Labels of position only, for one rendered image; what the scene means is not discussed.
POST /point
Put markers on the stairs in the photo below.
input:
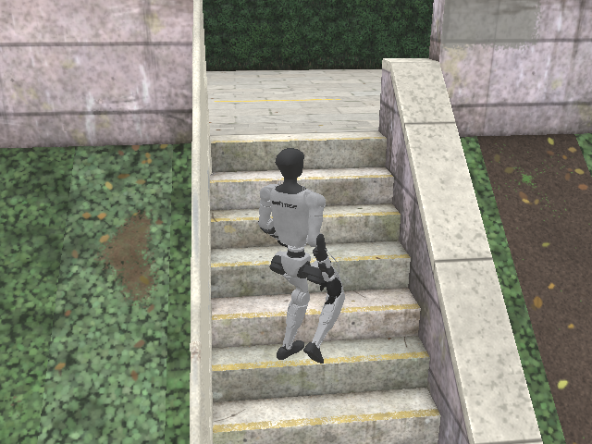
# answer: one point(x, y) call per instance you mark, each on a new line
point(372, 386)

